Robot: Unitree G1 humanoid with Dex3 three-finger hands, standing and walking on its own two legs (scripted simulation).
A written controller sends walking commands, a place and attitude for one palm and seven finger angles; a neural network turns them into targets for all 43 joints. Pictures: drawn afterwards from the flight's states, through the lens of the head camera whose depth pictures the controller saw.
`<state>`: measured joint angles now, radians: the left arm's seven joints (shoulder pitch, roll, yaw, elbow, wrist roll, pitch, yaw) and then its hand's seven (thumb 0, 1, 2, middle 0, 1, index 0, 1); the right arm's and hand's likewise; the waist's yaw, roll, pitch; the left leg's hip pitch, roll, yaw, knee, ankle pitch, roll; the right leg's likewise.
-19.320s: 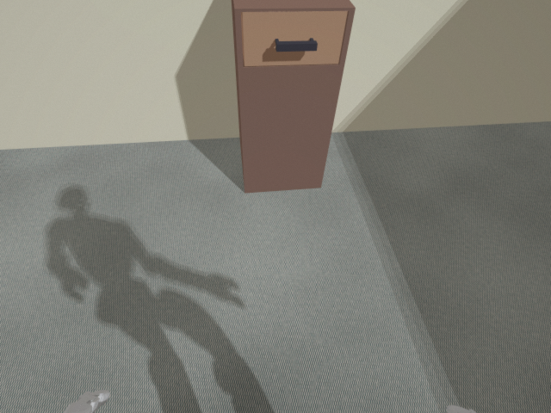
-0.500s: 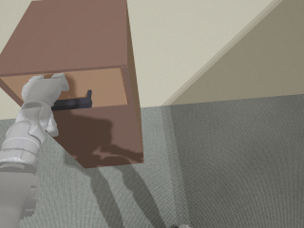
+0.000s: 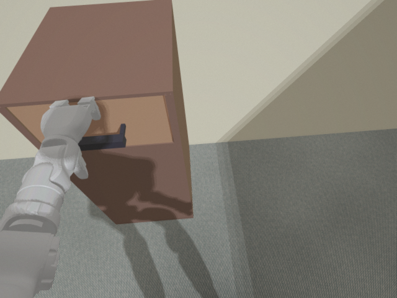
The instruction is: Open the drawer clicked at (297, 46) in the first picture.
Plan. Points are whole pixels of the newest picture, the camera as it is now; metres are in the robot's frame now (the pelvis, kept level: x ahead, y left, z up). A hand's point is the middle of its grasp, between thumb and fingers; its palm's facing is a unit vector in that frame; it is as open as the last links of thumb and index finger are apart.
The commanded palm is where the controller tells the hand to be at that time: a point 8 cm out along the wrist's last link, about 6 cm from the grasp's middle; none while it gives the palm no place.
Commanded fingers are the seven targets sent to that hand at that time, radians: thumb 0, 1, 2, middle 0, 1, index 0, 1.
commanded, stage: re-aim the fingers above the handle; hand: left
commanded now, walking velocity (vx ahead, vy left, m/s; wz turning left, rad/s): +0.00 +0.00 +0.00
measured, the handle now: (97, 136) +0.48 +0.26 +0.00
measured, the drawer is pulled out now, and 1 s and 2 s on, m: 0.00 0.00 0.00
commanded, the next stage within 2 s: lower the fingers behind the handle in 1.84 s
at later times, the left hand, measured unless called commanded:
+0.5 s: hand (85, 138) +0.44 +0.26 +0.05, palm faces -0.02 -0.01 -1.00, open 13.5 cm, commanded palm +0.41 +0.28 +0.12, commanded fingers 0.00 -0.50 0.30 -0.30 -1.20 -0.30 -1.20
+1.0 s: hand (82, 159) +0.38 +0.25 +0.05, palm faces +0.02 -0.08 -1.00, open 13.8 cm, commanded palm +0.37 +0.28 +0.12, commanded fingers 0.00 -0.50 0.30 -0.30 -1.20 -0.30 -1.20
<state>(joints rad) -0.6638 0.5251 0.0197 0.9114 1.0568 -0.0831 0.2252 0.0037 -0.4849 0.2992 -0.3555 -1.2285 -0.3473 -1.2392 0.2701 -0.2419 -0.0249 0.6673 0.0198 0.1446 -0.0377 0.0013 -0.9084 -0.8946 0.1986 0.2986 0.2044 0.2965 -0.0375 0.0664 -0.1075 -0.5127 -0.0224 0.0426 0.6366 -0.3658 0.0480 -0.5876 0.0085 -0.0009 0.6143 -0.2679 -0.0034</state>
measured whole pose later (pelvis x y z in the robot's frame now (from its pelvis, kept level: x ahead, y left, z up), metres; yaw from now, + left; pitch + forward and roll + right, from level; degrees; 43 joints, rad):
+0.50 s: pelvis +0.00 +0.00 +0.00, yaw +1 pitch +15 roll -1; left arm -0.65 0.52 0.02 0.85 1.07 -0.14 0.25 0.00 -0.48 0.30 -0.37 -1.23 -0.36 -1.23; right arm 0.28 -0.27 -0.05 0.68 0.01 0.14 -0.04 0.00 -0.91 -0.89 0.20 0.30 0.20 0.30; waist -0.04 0.06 -0.10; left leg -0.53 -0.02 0.03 0.66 -0.38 0.05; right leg -0.60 0.01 -0.02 0.63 -0.28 0.00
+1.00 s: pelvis +0.00 +0.00 +0.00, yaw +1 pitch +12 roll -1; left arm -0.40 0.48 0.04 0.59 1.03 -0.22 0.24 0.00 -0.48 0.30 -0.32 -1.20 -0.32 -1.20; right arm 0.27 -0.27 -0.07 0.66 0.01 0.14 -0.04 0.00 -0.91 -0.89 0.20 0.30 0.20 0.30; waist 0.00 0.05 -0.10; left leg -0.47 -0.03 0.03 0.64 -0.37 0.05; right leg -0.54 0.00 -0.01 0.61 -0.28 0.00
